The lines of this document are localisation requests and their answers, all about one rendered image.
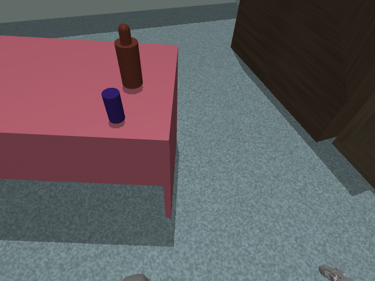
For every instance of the right robot hand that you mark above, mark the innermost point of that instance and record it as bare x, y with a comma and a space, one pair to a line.
333, 274

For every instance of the desk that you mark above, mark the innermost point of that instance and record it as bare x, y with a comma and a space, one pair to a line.
54, 125

